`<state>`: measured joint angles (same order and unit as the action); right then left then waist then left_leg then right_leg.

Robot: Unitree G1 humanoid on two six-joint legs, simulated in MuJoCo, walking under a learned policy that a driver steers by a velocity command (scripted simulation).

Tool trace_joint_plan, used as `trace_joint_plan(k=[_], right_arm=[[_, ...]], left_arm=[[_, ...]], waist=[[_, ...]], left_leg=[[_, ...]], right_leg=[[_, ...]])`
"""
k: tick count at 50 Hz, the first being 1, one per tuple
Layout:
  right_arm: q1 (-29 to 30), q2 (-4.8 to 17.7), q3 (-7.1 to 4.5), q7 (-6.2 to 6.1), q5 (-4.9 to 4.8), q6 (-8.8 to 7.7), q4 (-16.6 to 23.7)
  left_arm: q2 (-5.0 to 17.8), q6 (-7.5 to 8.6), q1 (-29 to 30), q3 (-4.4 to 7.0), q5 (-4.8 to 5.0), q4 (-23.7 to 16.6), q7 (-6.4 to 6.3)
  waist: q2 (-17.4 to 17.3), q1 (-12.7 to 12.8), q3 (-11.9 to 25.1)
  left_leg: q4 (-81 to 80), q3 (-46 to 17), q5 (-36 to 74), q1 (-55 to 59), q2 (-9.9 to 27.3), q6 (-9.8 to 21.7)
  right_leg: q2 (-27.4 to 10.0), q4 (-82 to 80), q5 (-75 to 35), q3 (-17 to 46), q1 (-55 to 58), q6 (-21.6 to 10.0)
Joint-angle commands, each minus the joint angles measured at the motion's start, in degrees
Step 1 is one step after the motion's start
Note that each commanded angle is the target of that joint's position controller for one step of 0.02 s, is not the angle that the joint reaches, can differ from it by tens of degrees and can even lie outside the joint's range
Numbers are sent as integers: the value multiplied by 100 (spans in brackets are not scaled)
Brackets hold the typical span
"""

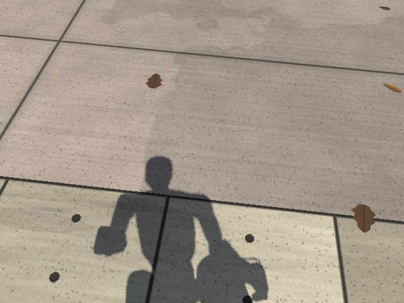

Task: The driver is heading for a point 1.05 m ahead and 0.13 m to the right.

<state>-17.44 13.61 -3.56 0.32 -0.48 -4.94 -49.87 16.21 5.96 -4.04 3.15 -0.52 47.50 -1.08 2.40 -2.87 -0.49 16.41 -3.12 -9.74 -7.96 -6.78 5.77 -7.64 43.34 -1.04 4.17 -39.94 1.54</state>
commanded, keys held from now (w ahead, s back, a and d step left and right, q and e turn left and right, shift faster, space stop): w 0.72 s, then w+e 0.28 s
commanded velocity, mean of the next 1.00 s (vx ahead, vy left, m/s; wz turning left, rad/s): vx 0.50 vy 0.00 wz -0.01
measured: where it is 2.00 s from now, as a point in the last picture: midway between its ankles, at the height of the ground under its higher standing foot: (227, 169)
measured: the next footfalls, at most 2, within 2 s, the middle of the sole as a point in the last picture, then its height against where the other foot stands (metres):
right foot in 0.22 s outside the picture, level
left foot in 0.74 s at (164, 269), level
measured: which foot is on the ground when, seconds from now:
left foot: down 0.00-0.24, up 0.26-0.72, down 0.74-1.00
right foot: up 0.00-0.20, down 0.22-0.76, up 0.78-1.00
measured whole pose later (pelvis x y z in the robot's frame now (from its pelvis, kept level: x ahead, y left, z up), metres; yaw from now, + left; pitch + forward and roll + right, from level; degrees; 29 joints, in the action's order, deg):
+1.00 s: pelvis +0.57 +0.01 +0.00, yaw -4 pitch +1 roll +2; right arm -16.5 13.8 -3.8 0.8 1.0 -6.2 -49.3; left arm 16.9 2.4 -12.7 4.2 1.7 49.9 -0.3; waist 3.0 -1.5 -0.6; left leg 17.3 8.5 -10.0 -8.5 -2.1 3.4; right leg -6.1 61.8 11.2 4.6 -37.7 -1.1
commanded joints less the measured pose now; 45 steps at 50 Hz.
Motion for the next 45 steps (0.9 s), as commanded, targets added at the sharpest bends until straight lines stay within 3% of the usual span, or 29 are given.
trace_joint_plan(k=[1, 5, 7, 9, 10, 11, 12, 13, 14, 15, 16, 17, 19, 21, 24, 27, 32, 34, 35, 36, 37, 38, 39, 40, 41, 42, 43, 45], right_arm=[[-184, 934, -196, -72, -29, -64, 229], [-555, 933, -195, -82, -35, -3, 63], [-629, 992, -217, -114, -19, 62, 27], [-481, 1086, -239, -131, -20, 117, 68], [-347, 1062, -216, -124, -17, 138, 116], [-217, 912, -135, -105, 24, 131, 230], [-810, 453, 4, -61, 59, 30, 291], [-999, 397, 50, -30, -58, -66, 204], [-497, 947, -68, -13, -172, -132, 308], [19, 991, -71, -10, -191, -151, 463], [255, 904, -72, -21, -100, -139, 516], [213, 864, -112, -41, -23, -95, 514], [-38, 635, -88, -55, -16, 4, 459], [96, 550, -68, -81, 13, 49, 536], [665, 478, -36, -78, 46, 30, 722], [1279, 346, 22, -24, 12, -17, 875], [2026, 413, 40, 130, -66, -80, 1193], [1992, 527, 10, 190, -63, -115, 1249], [1783, 626, -30, 198, -56, -127, 1212], [1280, 769, -112, 185, -38, -134, 1080], [372, 1057, -256, 136, -7, -137, 819], [-716, 1523, -378, 61, 82, -119, 660], [-818, 1730, -402, 102, 83, -85, 556], [-781, 1152, -267, 92, 40, -76, 620], [-380, 972, -199, 61, 28, -87, 655], [42, 859, -153, 59, 51, -100, 692], [332, 687, -116, 75, 76, -122, 692], [547, 555, -105, 90, 129, -196, 630]], left_arm=[[233, 85, 494, 18, 51, -347, 60], [338, 162, 1001, 6, 93, -577, 199], [409, 211, 986, 15, 98, -646, 273], [562, 239, 523, 77, 106, -559, 295], [714, 248, -158, 170, 96, -358, 277], [984, 247, -1182, 267, 33, -131, 247], [1482, 204, -2041, 402, -30, -4, 218], [1186, 131, -2266, 340, 79, 176, 246], [812, 102, -1878, 222, 161, 91, 238], [637, 60, -1387, 158, 125, -43, 220], [519, 47, -1032, 101, 63, -95, 243], [411, 67, -850, 59, 7, -127, 258], [423, 86, -812, 56, 7, -77, 284], [583, 112, -934, 100, 35, 10, 257], [711, 58, -1162, 142, 72, 121, 172], [756, 9, -1441, 144, 129, 233, 127], [812, -125, -1919, 166, 176, 473, 106], [886, -189, -1883, 199, 184, 501, 77], [944, -215, -1802, 217, 181, 491, 67], [972, -242, -1669, 220, 184, 466, 59], [823, -256, -1675, 160, 154, 430, 59], [528, -234, -1716, 33, 8, 258, 61], [-136, -107, -2500, -147, 107, 281, 115], [589, -26, -2082, 24, 255, 355, 130], [803, 9, -1539, 102, 347, 170, 134], [724, -6, -1305, 103, 313, 134, 99], [659, -62, -1232, 138, 236, 139, 74], [424, -230, -1508, 145, 251, 205, 76]], waist=[[-645, -133, -112], [-624, -309, -256], [-696, -227, -228], [-852, 76, 24], [-811, 448, 445], [-650, 900, 1220], [511, 880, 2158], [1435, 873, 2459], [782, 931, 1515], [290, 816, 839], [-59, 631, 324], [26, 437, 181], [210, 247, 140], [182, 214, 71], [72, 346, -3], [78, 565, -96], [132, 773, -307], [205, 639, -249], [270, 486, -115], [290, 167, 191], [163, -227, 783], [-603, -568, 1719], [-2100, -140, 2404], [-1326, -406, 2020], [-1055, -347, 1181], [-638, -140, 766], [-618, 30, 431], [-821, 298, 281]], left_leg=[[-673, -726, 635, -416, 1368, 678], [-260, -1019, 969, 631, 1757, 686], [0, -1134, 1475, 1074, 1946, 611], [458, -1060, 2762, 1168, 1914, 479], [1156, -848, 3671, 1046, 1660, 373], [2400, -606, 3363, 293, 1370, 202], [4535, -203, 1170, -1760, 550, -216], [5667, -421, -2226, -3091, 153, -340], [6088, -629, -2025, -3698, 560, -256], [5959, -374, -1477, -3746, 885, -221], [5548, -223, -1081, -3572, 1102, -247], [5181, -230, -820, -3255, 1291, -266], [4832, -136, -631, -2851, 1402, -340], [4416, -43, -322, -2998, 1467, -468], [3349, 51, 604, -3186, 1475, -588], [2232, 236, 1425, -2871, 1284, -579], [1451, 251, 1244, -3015, 1108, -432], [1266, 258, 812, -2829, 1039, -284], [1203, 342, 607, -2447, 931, -202], [1059, 511, 586, -1677, 753, -77], [1106, 444, 767, -238, 801, 115], [1317, -893, 1018, 1618, 2020, 498], [624, -3430, -96, 3218, 3139, 1300], [318, -3419, -764, 2878, 2977, 1051], [178, -2502, -564, 2079, 2811, 787], [-25, -1884, -116, 1253, 2595, 658], [-259, -1386, 153, 639, 2389, 586], [-647, -770, 417, 11, 2196, 536]], right_leg=[[272, -899, -897, -286, 612, -15], [360, -1372, -413, -254, 118, -215], [428, -1555, 63, -283, 125, -367], [650, -1670, 486, -475, 910, -554], [810, -1820, 336, -623, 1904, -712], [296, -1545, 90, -133, 3528, -1046], [-1038, -1502, 424, 1929, 5881, -1829], [-1618, -2393, 1415, 3756, 6534, -2204], [-1394, -2586, 2189, 3306, 5884, -1878], [-1177, -2726, 2061, 2497, 4975, -1646], [-924, -2965, 1581, 1953, 4085, -1570], [-734, -3118, 1176, 1601, 3583, -1494], [-512, -3381, 644, 1122, 3092, -1504], [-484, -3528, 41, 766, 2980, -1574], [-357, -3600, -448, 326, 3095, -1480], [-174, -3609, -368, -29, 3144, -1297], [-563, -3273, -294, 122, 4016, -1246], [-724, -2994, -678, 183, 4331, -1151], [-723, -2731, -1271, 154, 4398, -1089], [-581, -2143, -2169, -2, 4348, -987], [-274, -1062, -2350, -161, 3837, -829], [156, 845, -492, -417, 2524, -616], [1075, 2566, 3373, -192, 404, -369], [782, 3137, 3429, 433, -180, -424], [538, 3147, 2875, 318, -448, -467], [270, 2897, 2355, 196, -207, -428], [118, 2603, 2036, 185, -7, -391], [-52, 2390, 1683, 213, 501, -344]])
